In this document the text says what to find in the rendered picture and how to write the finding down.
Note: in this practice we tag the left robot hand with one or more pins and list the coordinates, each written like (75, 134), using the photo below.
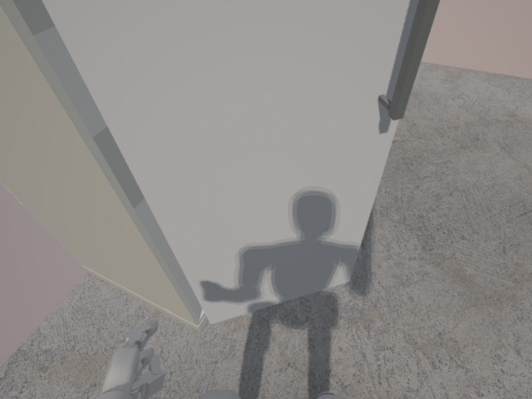
(127, 364)

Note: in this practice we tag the handle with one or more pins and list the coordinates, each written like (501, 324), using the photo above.
(420, 30)

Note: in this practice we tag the fridge door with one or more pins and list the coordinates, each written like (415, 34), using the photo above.
(252, 127)

